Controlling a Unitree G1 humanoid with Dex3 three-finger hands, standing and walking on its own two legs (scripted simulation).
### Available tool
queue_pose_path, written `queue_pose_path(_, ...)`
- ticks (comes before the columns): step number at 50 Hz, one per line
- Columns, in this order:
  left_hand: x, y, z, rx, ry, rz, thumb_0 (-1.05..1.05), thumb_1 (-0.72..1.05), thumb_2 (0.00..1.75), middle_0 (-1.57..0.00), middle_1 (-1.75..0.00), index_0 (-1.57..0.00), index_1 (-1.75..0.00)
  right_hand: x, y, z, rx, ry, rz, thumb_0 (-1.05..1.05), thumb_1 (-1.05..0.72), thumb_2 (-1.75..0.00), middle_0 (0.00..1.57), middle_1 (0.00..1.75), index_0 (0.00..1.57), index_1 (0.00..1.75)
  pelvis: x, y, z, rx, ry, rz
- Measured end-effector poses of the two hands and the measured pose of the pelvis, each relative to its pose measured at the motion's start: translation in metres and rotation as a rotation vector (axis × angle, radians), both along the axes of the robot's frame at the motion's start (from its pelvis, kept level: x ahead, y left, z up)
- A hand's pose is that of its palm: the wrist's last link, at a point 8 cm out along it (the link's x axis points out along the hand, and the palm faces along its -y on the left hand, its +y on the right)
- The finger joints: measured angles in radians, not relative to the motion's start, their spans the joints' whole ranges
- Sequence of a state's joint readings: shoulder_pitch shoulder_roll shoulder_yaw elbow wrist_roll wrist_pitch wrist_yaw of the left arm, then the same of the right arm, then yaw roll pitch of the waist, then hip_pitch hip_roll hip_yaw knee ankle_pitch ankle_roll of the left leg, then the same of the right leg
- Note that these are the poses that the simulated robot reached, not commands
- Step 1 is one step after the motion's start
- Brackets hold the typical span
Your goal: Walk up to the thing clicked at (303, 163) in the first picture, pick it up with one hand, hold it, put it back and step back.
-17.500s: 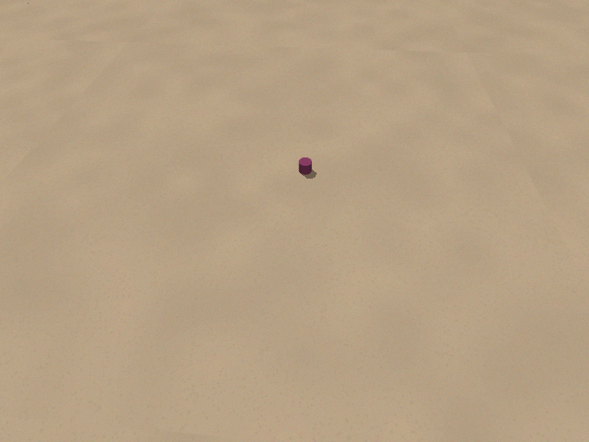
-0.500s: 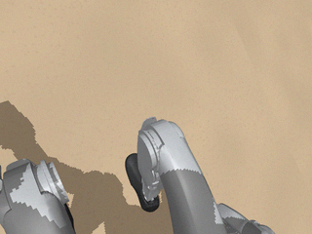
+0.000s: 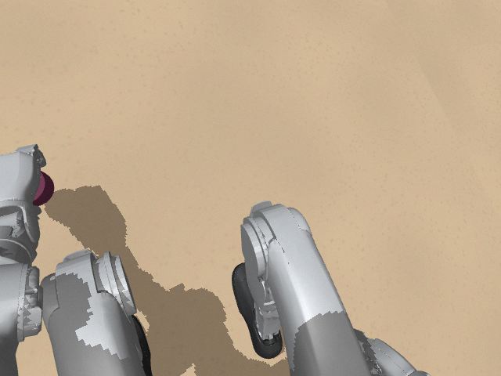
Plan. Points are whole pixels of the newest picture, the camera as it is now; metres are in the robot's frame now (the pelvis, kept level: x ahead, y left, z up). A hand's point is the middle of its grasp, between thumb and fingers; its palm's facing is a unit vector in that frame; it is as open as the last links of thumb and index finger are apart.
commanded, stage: settle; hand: left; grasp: from above
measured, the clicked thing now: (27, 186) +0.45 +0.27 -0.23
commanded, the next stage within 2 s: lift in 0.34 s
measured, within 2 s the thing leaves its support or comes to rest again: neither
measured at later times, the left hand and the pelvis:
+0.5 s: hand (10, 195) +0.41 +0.26 -0.13, palm faces -0.42 -0.06 -0.90, open 9.1 cm; pelvis +0.00 -0.01 +0.03, yaw +5 degrees
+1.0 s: hand out of the picture +0.37 +0.28 -0.02, palm faces -0.43 -0.10 -0.90, open 9.2 cm; pelvis -0.01 -0.01 +0.10, yaw +7 degrees
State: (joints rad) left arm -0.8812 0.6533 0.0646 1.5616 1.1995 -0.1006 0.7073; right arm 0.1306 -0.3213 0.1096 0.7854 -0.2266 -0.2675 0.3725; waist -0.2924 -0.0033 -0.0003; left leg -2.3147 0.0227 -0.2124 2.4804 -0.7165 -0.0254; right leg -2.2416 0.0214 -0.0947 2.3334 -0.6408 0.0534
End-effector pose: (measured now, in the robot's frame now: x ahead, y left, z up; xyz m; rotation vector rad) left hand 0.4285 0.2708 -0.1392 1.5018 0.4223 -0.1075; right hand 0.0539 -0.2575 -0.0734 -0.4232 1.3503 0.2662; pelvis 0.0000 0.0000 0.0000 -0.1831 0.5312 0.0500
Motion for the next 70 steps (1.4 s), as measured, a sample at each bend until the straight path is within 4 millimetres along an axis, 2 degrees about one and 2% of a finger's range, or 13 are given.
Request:
queue_pose_path(9, -0.009, 0.002, 0.036, 0.003, 0.099, 0.053, 0.0, 0.11, 0.53, -0.7, -0.71, -0.69, -0.66, 0.012, -0.015, -0.006, -0.011, -0.028, -0.087, 0.01, -0.93, -0.91, 0.2, 0.3, 0.19, 0.3, -0.001, -0.004, 0.012, 0.045, 0.041, 0.019)
queue_pose_path(17, -0.012, -0.007, 0.053, -0.025, 0.125, -0.016, 0.0, 0.11, 0.52, -0.71, -0.7, -0.69, -0.66, 0.012, -0.025, -0.006, -0.069, -0.015, -0.126, 0.01, -0.93, -0.91, 0.2, 0.3, 0.19, 0.3, -0.004, -0.008, 0.019, 0.067, 0.038, 0.037)
queue_pose_path(24, -0.011, -0.009, 0.067, -0.004, 0.103, -0.051, 0.0, 0.09, 0.53, -0.73, -0.68, -0.72, -0.64, 0.018, -0.026, -0.004, -0.102, -0.033, -0.152, 0.01, -0.93, -0.91, 0.2, 0.3, 0.19, 0.3, -0.004, -0.01, 0.025, 0.078, 0.051, 0.043)
queue_pose_path(30, -0.011, -0.005, 0.079, -0.007, 0.091, -0.014, 0.0, 0.09, 0.5, -0.75, -0.66, -0.73, -0.63, 0.023, -0.023, 0.001, -0.11, -0.048, -0.166, 0.01, -0.93, -0.91, 0.2, 0.3, 0.2, 0.3, -0.004, -0.009, 0.033, 0.079, 0.062, 0.046)
queue_pose_path(39, -0.023, 0.003, 0.116, -0.011, 0.114, 0.012, 0.0, 0.09, 0.52, -0.74, -0.66, -0.73, -0.64, 0.032, -0.019, 0.02, -0.11, -0.073, -0.211, 0.01, -0.93, -0.91, 0.2, 0.3, 0.2, 0.3, -0.003, -0.008, 0.058, 0.082, 0.068, 0.053)
queue_pose_path(48, -0.046, 0.007, 0.165, -0.02, 0.116, -0.002, -0.01, 0.08, 0.55, -0.72, -0.69, -0.71, -0.66, 0.05, -0.014, 0.053, -0.118, -0.139, -0.239, 0.01, -0.92, -0.91, 0.2, 0.3, 0.2, 0.3, -0.006, -0.006, 0.092, 0.086, 0.056, 0.064)
queue_pose_path(55, -0.065, 0.009, 0.213, -0.024, 0.089, 0.0, -0.01, 0.08, 0.56, -0.71, -0.7, -0.7, -0.67, 0.073, -0.008, 0.087, -0.111, -0.209, -0.256, 0.01, -0.92, -0.91, 0.2, 0.3, 0.2, 0.3, -0.006, -0.005, 0.127, 0.094, 0.038, 0.074)
queue_pose_path(62, -0.08, 0.008, 0.272, -0.028, 0.072, 0.037, -0.01, 0.09, 0.56, -0.71, -0.7, -0.69, -0.67, 0.095, 0.003, 0.132, -0.085, -0.277, -0.279, 0.01, -0.92, -0.91, 0.2, 0.3, 0.2, 0.3, -0.002, -0.005, 0.173, 0.111, 0.001, 0.083)
queue_pose_path(70, -0.095, 0.002, 0.343, -0.045, 0.076, 0.065, -0.01, 0.08, 0.55, -0.72, -0.69, -0.71, -0.66, 0.111, 0.012, 0.194, -0.06, -0.335, -0.309, 0.01, -0.93, -0.91, 0.2, 0.3, 0.2, 0.3, 0.006, -0.005, 0.235, 0.134, -0.065, 0.087)
